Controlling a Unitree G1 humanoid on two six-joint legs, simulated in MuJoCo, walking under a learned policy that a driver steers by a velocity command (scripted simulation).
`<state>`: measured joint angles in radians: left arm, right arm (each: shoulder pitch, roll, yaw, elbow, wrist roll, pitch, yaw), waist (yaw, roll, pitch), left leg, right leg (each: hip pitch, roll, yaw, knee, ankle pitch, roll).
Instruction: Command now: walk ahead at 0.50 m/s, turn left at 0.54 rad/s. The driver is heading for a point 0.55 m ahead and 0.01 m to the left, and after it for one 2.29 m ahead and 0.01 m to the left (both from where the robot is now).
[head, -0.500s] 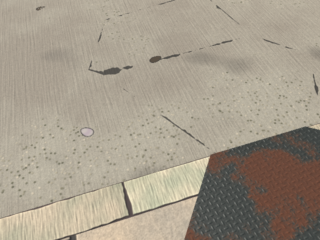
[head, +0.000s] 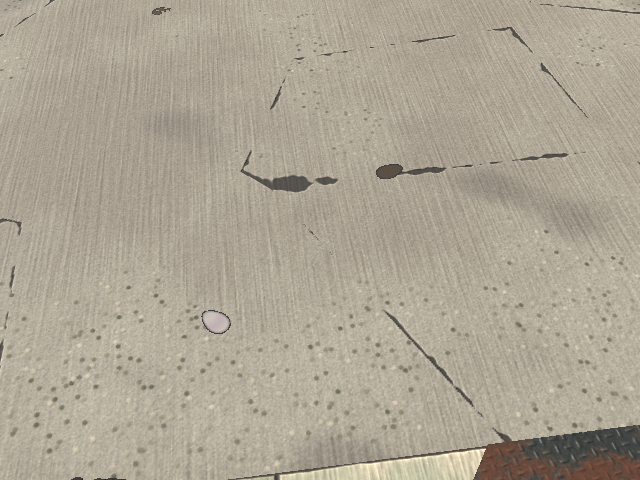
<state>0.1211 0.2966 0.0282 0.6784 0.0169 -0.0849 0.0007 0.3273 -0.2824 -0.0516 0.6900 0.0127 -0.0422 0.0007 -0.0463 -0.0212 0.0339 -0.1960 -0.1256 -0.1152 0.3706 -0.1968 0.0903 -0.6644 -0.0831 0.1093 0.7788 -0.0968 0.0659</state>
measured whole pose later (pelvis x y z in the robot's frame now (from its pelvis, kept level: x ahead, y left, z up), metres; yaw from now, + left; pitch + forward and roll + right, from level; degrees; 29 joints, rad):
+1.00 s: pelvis +0.39 +0.01 -0.01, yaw +7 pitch +1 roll +1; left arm 0.22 0.27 0.07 0.72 -0.01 0.09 0.00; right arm 0.12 -0.26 -0.07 0.71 0.02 -0.04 0.01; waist 0.00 0.00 0.01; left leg -0.27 0.08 0.17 0.55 -0.30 -0.01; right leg -0.43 -0.03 -0.03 0.83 -0.23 0.01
